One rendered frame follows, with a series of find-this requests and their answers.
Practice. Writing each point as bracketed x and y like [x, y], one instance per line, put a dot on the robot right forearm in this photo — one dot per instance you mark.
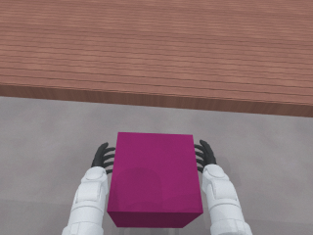
[223, 203]

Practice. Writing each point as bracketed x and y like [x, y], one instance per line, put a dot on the carton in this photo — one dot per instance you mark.
[155, 181]

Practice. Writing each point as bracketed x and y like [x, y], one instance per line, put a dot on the right robot hand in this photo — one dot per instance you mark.
[207, 155]

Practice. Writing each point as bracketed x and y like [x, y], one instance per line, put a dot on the robot left forearm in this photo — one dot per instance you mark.
[88, 207]

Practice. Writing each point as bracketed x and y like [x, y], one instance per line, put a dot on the left robot hand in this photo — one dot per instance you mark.
[99, 157]

